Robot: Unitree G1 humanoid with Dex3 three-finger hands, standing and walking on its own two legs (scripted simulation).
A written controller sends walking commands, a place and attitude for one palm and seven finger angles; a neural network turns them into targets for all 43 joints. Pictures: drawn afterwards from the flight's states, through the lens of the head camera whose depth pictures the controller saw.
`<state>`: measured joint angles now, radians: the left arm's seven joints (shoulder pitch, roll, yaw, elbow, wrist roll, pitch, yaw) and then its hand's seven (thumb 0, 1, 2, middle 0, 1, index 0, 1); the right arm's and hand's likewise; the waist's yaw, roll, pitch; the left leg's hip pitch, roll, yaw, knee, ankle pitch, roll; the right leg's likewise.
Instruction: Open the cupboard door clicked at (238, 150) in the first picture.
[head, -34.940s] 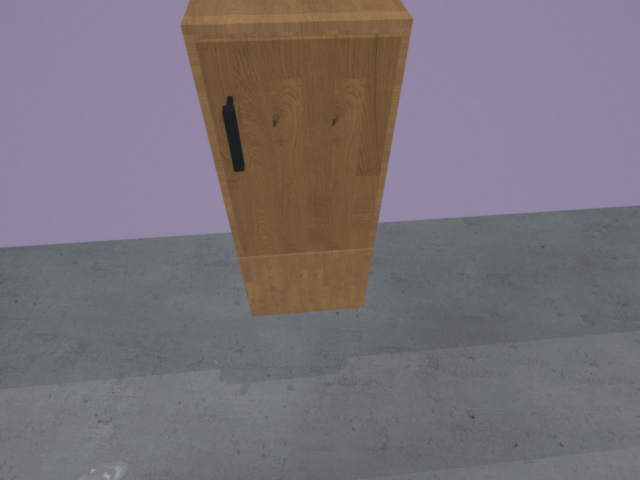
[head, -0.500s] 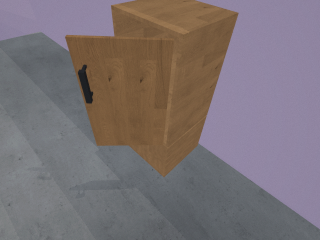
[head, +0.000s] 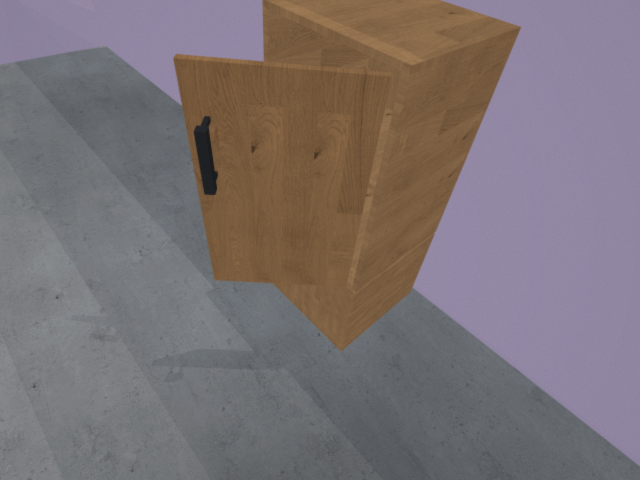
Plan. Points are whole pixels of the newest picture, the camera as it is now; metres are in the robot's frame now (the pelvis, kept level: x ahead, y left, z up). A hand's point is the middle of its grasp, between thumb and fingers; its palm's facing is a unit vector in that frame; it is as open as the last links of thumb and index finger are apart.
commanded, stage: shuffle to correct the standing spot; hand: left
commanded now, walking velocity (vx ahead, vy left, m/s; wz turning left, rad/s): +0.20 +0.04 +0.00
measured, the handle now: (208, 156) +0.65 +0.26 +0.04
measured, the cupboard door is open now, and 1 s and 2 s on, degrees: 47 47 47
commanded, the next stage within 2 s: come to a stop and stand still in 0.46 s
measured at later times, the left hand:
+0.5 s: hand out of the picture +0.08 +0.18 -0.15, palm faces +0.09 -0.98 -0.19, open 7.3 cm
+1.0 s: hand out of the picture +0.13 +0.23 -0.16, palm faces +0.03 -0.98 -0.20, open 7.4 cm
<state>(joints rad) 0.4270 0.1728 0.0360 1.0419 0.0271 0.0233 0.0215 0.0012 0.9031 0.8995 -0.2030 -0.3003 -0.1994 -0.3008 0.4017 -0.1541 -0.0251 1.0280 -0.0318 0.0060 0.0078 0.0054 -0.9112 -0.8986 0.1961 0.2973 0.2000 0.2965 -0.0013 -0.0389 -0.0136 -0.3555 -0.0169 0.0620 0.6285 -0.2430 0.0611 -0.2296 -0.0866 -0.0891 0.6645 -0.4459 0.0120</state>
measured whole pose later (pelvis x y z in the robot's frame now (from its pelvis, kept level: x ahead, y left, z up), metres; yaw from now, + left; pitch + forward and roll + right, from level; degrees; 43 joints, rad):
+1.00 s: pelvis +0.11 +0.05 +0.01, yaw -1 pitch +0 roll -1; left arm 0.27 0.17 0.05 1.00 0.03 0.05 0.02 0.00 0.91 0.90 -0.20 -0.30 -0.20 -0.30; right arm 0.14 -0.14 -0.04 0.99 -0.03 0.00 -0.04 -0.01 -0.93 -0.90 0.20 0.30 0.20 0.30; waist 0.01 0.00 0.04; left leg -0.36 0.06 0.12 0.46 -0.10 0.04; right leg -0.35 -0.02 -0.07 0.84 -0.47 0.02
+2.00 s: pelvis +0.08 +0.05 +0.01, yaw -1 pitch -2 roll -1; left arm 0.28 0.20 0.00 0.99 0.02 0.00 0.04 0.00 0.90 0.90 -0.20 -0.30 -0.20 -0.30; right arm 0.22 -0.19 -0.01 1.03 -0.02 -0.01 -0.01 0.00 -0.91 -0.90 0.19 0.30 0.20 0.30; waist 0.01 -0.01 0.00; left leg -0.23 0.00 0.06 0.48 -0.22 0.04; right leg -0.17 -0.03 -0.08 0.46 -0.25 0.00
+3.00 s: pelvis +0.09 +0.03 -0.06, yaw +3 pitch +13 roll -3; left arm 0.38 0.31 0.30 0.01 -0.35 -0.30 -0.37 0.00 0.16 0.59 -0.26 -0.77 -0.25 -0.77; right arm 0.23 -0.19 0.02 0.57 0.03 -0.21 -0.06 0.01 -0.90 -0.90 0.20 0.30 0.21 0.30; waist 0.01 0.04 -0.13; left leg -0.86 0.01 -0.05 1.10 -0.48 0.01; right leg -0.75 0.05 -0.09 1.04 -0.52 -0.04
